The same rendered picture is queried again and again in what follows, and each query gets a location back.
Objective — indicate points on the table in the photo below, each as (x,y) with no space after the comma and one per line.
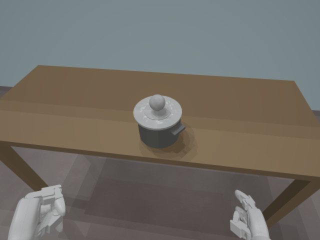
(235,124)

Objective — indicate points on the knob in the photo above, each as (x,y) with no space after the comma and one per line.
(157,102)

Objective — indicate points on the left robot hand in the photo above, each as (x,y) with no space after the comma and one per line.
(29,212)

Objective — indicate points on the lid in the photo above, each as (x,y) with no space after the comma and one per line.
(157,120)

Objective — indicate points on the right robot hand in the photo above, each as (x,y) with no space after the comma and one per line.
(253,222)

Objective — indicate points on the pot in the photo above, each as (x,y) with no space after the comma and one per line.
(161,138)

